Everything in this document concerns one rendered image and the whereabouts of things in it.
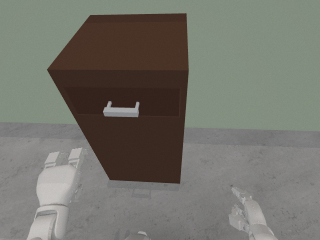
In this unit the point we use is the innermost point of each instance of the robot right hand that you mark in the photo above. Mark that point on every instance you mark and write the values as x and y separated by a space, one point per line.
248 215

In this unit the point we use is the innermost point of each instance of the drawer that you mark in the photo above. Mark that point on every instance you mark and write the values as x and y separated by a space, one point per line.
153 101

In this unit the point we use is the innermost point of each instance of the left robot forearm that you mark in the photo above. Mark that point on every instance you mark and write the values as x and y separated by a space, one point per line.
50 222

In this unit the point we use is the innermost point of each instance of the robot left shin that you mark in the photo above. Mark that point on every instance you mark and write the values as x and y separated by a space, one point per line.
142 232

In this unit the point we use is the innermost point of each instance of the cabinet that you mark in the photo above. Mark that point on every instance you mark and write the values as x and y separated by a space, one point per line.
130 50

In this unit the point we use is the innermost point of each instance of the handle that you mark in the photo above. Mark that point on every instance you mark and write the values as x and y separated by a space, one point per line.
121 111

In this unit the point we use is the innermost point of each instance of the robot left hand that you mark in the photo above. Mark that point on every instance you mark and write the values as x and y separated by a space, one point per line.
59 184

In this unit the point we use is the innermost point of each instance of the right robot forearm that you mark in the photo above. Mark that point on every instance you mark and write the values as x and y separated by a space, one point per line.
260 232

